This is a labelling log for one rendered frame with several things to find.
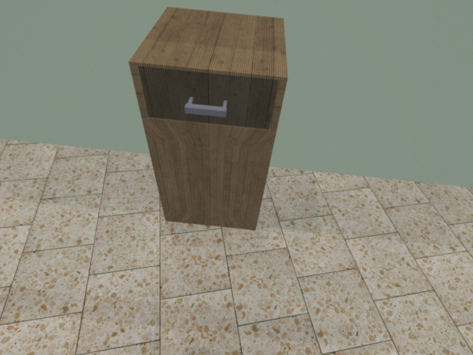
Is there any cabinet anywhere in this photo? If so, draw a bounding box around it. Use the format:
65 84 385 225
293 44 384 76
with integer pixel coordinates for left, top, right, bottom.
129 7 287 230

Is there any drawer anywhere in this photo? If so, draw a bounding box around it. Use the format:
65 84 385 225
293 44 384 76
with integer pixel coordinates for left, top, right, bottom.
138 66 279 129

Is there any handle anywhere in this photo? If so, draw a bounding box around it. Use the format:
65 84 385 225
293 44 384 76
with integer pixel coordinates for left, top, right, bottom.
185 97 227 117

